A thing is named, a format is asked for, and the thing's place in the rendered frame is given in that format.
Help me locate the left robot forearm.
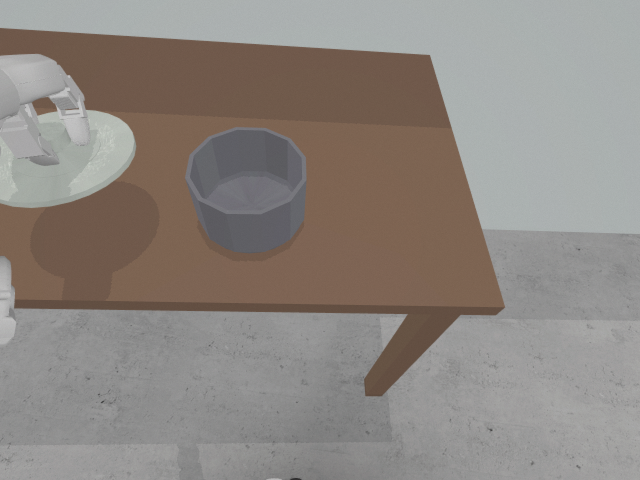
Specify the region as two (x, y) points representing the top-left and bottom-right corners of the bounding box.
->
(0, 69), (20, 156)

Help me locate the knob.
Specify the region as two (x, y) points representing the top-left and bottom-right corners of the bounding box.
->
(36, 121), (71, 152)

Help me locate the table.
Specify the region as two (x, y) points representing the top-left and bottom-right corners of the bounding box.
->
(0, 28), (505, 396)

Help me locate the left robot hand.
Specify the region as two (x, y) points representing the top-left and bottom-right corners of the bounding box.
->
(0, 54), (90, 166)

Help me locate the lid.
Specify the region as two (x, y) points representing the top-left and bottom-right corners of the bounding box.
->
(0, 110), (136, 208)

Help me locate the pot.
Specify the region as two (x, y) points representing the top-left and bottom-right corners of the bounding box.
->
(185, 127), (307, 253)

